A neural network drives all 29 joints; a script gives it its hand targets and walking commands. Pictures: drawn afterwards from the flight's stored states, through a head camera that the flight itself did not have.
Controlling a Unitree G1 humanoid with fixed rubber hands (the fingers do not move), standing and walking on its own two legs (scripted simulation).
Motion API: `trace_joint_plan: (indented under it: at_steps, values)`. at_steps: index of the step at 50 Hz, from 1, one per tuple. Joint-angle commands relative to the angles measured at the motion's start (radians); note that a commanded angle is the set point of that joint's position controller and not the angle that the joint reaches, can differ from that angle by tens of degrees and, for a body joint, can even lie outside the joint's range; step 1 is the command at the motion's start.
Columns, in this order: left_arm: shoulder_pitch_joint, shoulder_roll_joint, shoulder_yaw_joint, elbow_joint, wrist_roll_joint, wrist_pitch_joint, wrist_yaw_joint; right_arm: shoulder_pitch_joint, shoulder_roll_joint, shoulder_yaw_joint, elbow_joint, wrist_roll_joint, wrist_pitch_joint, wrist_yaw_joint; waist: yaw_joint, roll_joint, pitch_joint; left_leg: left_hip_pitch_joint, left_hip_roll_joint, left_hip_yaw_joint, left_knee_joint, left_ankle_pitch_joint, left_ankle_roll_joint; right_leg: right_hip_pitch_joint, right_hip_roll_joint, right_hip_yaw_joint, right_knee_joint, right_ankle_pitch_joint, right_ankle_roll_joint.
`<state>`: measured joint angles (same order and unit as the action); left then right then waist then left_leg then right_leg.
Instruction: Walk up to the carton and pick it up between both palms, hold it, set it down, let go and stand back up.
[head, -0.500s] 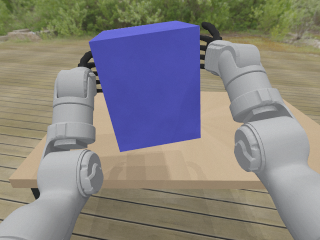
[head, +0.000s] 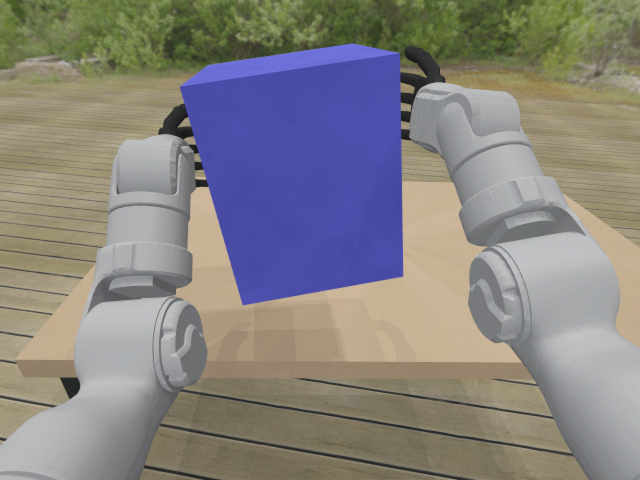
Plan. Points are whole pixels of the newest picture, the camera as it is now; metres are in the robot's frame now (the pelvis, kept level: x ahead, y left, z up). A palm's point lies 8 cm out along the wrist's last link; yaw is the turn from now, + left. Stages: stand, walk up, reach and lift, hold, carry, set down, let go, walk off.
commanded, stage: hold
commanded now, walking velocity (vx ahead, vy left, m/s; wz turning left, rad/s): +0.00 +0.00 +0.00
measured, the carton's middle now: (301, 166) +0.40 +0.04 +0.30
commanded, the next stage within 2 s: none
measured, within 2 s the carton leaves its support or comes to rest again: neither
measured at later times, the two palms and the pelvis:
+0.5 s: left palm (172, 158) +0.35 +0.18 +0.32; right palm (426, 109) +0.36 -0.10 +0.38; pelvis +0.00 +0.00 +0.00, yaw +0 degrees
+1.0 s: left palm (172, 158) +0.35 +0.18 +0.32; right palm (426, 108) +0.36 -0.10 +0.38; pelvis +0.00 +0.00 +0.00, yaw +0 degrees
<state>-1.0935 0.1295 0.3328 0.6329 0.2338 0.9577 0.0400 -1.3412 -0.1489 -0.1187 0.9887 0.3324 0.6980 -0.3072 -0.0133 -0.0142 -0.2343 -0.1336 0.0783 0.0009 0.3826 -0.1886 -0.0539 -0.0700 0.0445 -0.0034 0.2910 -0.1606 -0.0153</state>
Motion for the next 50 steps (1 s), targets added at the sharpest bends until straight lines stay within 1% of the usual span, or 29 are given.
trace_joint_plan:
  at_steps: [1, 2, 3, 5, 6, 9, 10, 13, 18, 19, 21, 22, 23, 24, 27, 30, 32, 35, 37, 38, 39, 41, 42, 43, 44, 45, 47, 49, 50]
  values:
    - [-1.108, -0.511, -0.298, -0.359, -0.256, -0.133, -0.219, -0.651, 0.501, 0.105, -0.154, 0.193, 0.035, 0.170, -0.198, 0.166, -0.279, 0.002, -0.100, -0.038, -0.054, 0.167, -0.051, 0.145, 0.023, 0.035, -0.002, 0.298, 0.033]
    - [-1.078, -0.514, -0.289, -0.330, -0.246, -0.127, -0.219, -0.644, 0.497, 0.115, -0.141, 0.208, 0.041, 0.169, -0.183, 0.179, -0.250, -0.012, -0.105, -0.031, -0.056, 0.155, -0.048, 0.127, 0.026, 0.039, -0.007, 0.271, 0.035]
    - [-1.038, -0.523, -0.280, -0.289, -0.239, -0.122, -0.226, -0.639, 0.486, 0.102, -0.146, 0.193, 0.038, 0.168, -0.194, 0.152, -0.211, -0.013, -0.103, -0.039, -0.061, 0.129, -0.045, 0.114, 0.022, 0.041, -0.012, 0.250, 0.032]
    - [-1.051, -0.507, -0.240, -0.273, -0.238, -0.129, -0.230, -0.680, 0.512, 0.103, -0.157, 0.190, 0.036, 0.171, -0.158, 0.119, -0.179, -0.045, -0.106, -0.029, -0.075, 0.100, -0.031, 0.102, 0.020, 0.036, -0.013, 0.213, 0.041]
    - [-1.069, -0.515, -0.272, -0.302, -0.257, -0.130, -0.226, -0.694, 0.517, 0.110, -0.187, 0.183, 0.027, 0.171, -0.179, 0.112, -0.236, -0.031, -0.107, -0.035, -0.062, 0.125, -0.031, 0.113, 0.019, 0.027, -0.007, 0.259, 0.050]
    - [-1.089, -0.514, -0.274, -0.318, -0.251, -0.132, -0.226, -0.654, 0.506, 0.103, -0.140, 0.193, 0.032, 0.168, -0.177, 0.157, -0.240, -0.021, -0.103, -0.034, -0.047, 0.141, -0.039, 0.114, 0.019, 0.042, -0.007, 0.267, 0.039]
    - [-1.080, -0.531, -0.305, -0.351, -0.271, -0.129, -0.224, -0.652, 0.515, 0.123, -0.183, 0.209, 0.031, 0.166, -0.184, 0.155, -0.284, -0.009, -0.099, -0.035, -0.046, 0.173, -0.043, 0.155, 0.018, 0.048, 0.004, 0.322, 0.038]
    - [-1.050, -0.510, -0.245, -0.295, -0.243, -0.127, -0.223, -0.677, 0.531, 0.131, -0.183, 0.216, 0.039, 0.168, -0.154, 0.115, -0.228, -0.011, -0.102, -0.035, -0.051, 0.174, -0.029, 0.125, 0.023, 0.038, -0.009, 0.290, 0.043]
    - [-1.062, -0.515, -0.290, -0.312, -0.262, -0.126, -0.228, -0.650, 0.500, 0.089, -0.153, 0.200, 0.039, 0.171, -0.194, 0.170, -0.228, -0.032, -0.103, -0.033, -0.065, 0.102, -0.043, 0.130, 0.016, 0.045, -0.014, 0.249, 0.032]
    - [-1.073, -0.508, -0.247, -0.269, -0.254, -0.135, -0.224, -0.674, 0.511, 0.075, -0.140, 0.182, 0.033, 0.174, -0.168, 0.130, -0.171, -0.066, -0.101, -0.038, -0.077, 0.061, -0.031, 0.087, 0.013, 0.043, -0.028, 0.181, 0.041]
    - [-1.080, -0.533, -0.317, -0.321, -0.290, -0.128, -0.228, -0.682, 0.511, 0.110, -0.207, 0.193, 0.029, 0.171, -0.192, 0.133, -0.276, -0.033, -0.105, -0.037, -0.061, 0.128, -0.044, 0.145, 0.027, 0.034, 0.004, 0.282, 0.036]
    - [-1.026, -0.524, -0.275, -0.259, -0.245, -0.124, -0.237, -0.660, 0.491, 0.088, -0.160, 0.187, 0.040, 0.172, -0.182, 0.146, -0.204, -0.038, -0.097, -0.038, -0.067, 0.115, -0.041, 0.105, 0.019, 0.044, -0.013, 0.254, 0.032]
    - [-1.101, -0.502, -0.265, -0.303, -0.253, -0.134, -0.231, -0.680, 0.506, 0.094, -0.124, 0.194, 0.041, 0.175, -0.165, 0.151, -0.217, -0.044, -0.098, -0.035, -0.064, 0.092, -0.038, 0.101, 0.018, 0.043, -0.012, 0.206, 0.035]
    - [-1.078, -0.520, -0.276, -0.268, -0.249, -0.128, -0.228, -0.660, 0.493, 0.084, -0.118, 0.180, 0.037, 0.178, -0.179, 0.154, -0.208, -0.056, -0.097, -0.037, -0.080, 0.058, -0.045, 0.102, 0.024, 0.040, -0.009, 0.180, 0.029]
    - [-1.092, -0.520, -0.264, -0.292, -0.275, -0.143, -0.226, -0.717, 0.536, 0.093, -0.182, 0.199, 0.026, 0.178, -0.162, 0.129, -0.245, -0.054, -0.104, -0.026, -0.069, 0.084, -0.027, 0.110, 0.012, 0.043, -0.020, 0.213, 0.040]
    - [-1.095, -0.520, -0.292, -0.296, -0.260, -0.135, -0.229, -0.666, 0.497, 0.088, -0.126, 0.172, 0.034, 0.174, -0.190, 0.175, -0.218, -0.015, -0.100, -0.030, -0.052, 0.123, -0.047, 0.089, 0.015, 0.042, -0.017, 0.254, 0.032]
    - [-1.021, -0.506, -0.257, -0.264, -0.254, -0.130, -0.233, -0.666, 0.505, 0.099, -0.153, 0.187, 0.035, 0.177, -0.167, 0.114, -0.212, -0.044, -0.095, -0.031, -0.070, 0.105, -0.033, 0.112, 0.019, 0.049, -0.019, 0.244, 0.034]
    - [-1.075, -0.528, -0.272, -0.296, -0.268, -0.142, -0.226, -0.698, 0.535, 0.106, -0.175, 0.189, 0.024, 0.176, -0.163, 0.137, -0.260, -0.032, -0.097, -0.034, -0.065, 0.113, -0.033, 0.123, 0.020, 0.046, -0.009, 0.247, 0.032]
    - [-1.113, -0.520, -0.290, -0.316, -0.257, -0.138, -0.221, -0.663, 0.512, 0.101, -0.128, 0.203, 0.034, 0.179, -0.179, 0.176, -0.249, -0.022, -0.098, -0.040, -0.058, 0.127, -0.048, 0.119, 0.020, 0.048, -0.012, 0.253, 0.023]
    - [-1.068, -0.501, -0.276, -0.304, -0.252, -0.131, -0.222, -0.655, 0.506, 0.094, -0.153, 0.188, 0.030, 0.176, -0.190, 0.142, -0.244, -0.012, -0.097, -0.033, -0.057, 0.151, -0.038, 0.136, 0.016, 0.040, -0.005, 0.302, 0.034]
    - [-1.049, -0.501, -0.260, -0.290, -0.242, -0.129, -0.226, -0.657, 0.502, 0.121, -0.154, 0.204, 0.035, 0.177, -0.166, 0.125, -0.223, -0.011, -0.102, -0.037, -0.051, 0.170, -0.035, 0.120, 0.023, 0.044, -0.008, 0.294, 0.036]
    - [-1.071, -0.503, -0.272, -0.299, -0.237, -0.128, -0.236, -0.654, 0.492, 0.101, -0.139, 0.183, 0.039, 0.172, -0.180, 0.156, -0.236, -0.012, -0.102, -0.029, -0.064, 0.117, -0.041, 0.118, 0.017, 0.043, -0.014, 0.240, 0.034]
    - [-1.077, -0.494, -0.256, -0.303, -0.225, -0.130, -0.230, -0.647, 0.515, 0.116, -0.126, 0.197, 0.040, 0.176, -0.160, 0.141, -0.221, -0.025, -0.107, -0.025, -0.070, 0.102, -0.032, 0.114, 0.024, 0.042, -0.013, 0.222, 0.035]
    - [-1.099, -0.508, -0.273, -0.318, -0.252, -0.130, -0.231, -0.669, 0.508, 0.105, -0.155, 0.201, 0.035, 0.174, -0.181, 0.151, -0.242, -0.021, -0.102, -0.030, -0.059, 0.124, -0.036, 0.127, 0.016, 0.042, -0.004, 0.252, 0.039]
    - [-1.057, -0.497, -0.266, -0.298, -0.248, -0.128, -0.240, -0.667, 0.507, 0.106, -0.152, 0.186, 0.041, 0.170, -0.172, 0.129, -0.215, -0.029, -0.108, -0.031, -0.062, 0.111, -0.036, 0.122, 0.017, 0.040, -0.011, 0.245, 0.037]
    - [-1.056, -0.519, -0.292, -0.320, -0.264, -0.128, -0.235, -0.649, 0.497, 0.099, -0.165, 0.197, 0.037, 0.173, -0.191, 0.157, -0.249, -0.017, -0.103, -0.037, -0.051, 0.157, -0.046, 0.142, 0.021, 0.041, 0.000, 0.298, 0.032]
    - [-1.045, -0.531, -0.285, -0.315, -0.252, -0.132, -0.230, -0.638, 0.502, 0.111, -0.160, 0.203, 0.034, 0.173, -0.176, 0.144, -0.237, -0.014, -0.104, -0.033, -0.053, 0.191, -0.051, 0.136, 0.033, 0.037, -0.007, 0.294, 0.031]
    - [-1.122, -0.538, -0.313, -0.338, -0.287, -0.139, -0.230, -0.643, 0.490, 0.086, -0.124, 0.191, 0.037, 0.177, -0.208, 0.174, -0.249, -0.007, -0.097, -0.040, -0.049, 0.136, -0.057, 0.098, 0.020, 0.048, -0.011, 0.267, 0.029]
    - [-1.097, -0.517, -0.294, -0.306, -0.266, -0.134, -0.228, -0.687, 0.494, 0.094, -0.147, 0.186, 0.035, 0.176, -0.187, 0.161, -0.232, -0.014, -0.100, -0.035, -0.058, 0.127, -0.046, 0.098, 0.017, 0.044, -0.018, 0.248, 0.033]
